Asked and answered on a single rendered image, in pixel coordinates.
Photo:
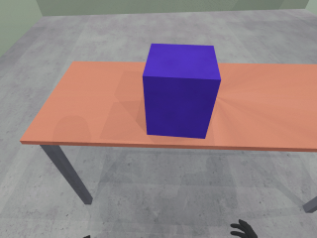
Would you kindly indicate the right robot hand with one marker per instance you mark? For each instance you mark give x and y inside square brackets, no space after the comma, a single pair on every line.
[245,227]

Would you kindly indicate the carton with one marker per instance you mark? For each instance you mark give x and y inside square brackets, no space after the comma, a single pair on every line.
[181,84]

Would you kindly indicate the table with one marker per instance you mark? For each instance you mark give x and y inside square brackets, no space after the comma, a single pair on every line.
[258,107]

